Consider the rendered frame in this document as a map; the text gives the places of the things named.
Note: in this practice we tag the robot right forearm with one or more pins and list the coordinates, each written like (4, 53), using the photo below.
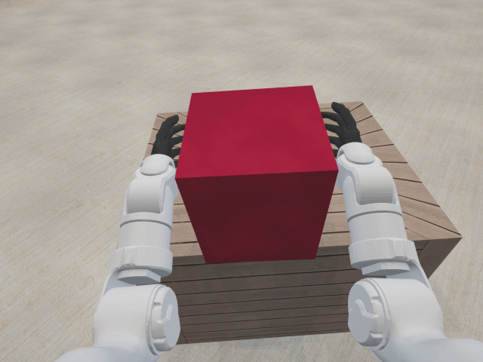
(379, 241)

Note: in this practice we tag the robot right upper arm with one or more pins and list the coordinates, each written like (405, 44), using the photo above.
(400, 321)

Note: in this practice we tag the robot left upper arm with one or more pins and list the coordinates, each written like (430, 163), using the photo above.
(132, 324)

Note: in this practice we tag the robot left forearm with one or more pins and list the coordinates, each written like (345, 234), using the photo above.
(143, 254)

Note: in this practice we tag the left robot hand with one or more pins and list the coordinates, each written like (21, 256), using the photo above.
(164, 143)

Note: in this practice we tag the pedestal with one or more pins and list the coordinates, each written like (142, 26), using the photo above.
(225, 301)

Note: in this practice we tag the right robot hand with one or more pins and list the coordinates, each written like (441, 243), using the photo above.
(347, 131)

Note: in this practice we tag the carton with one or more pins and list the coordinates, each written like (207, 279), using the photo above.
(256, 173)

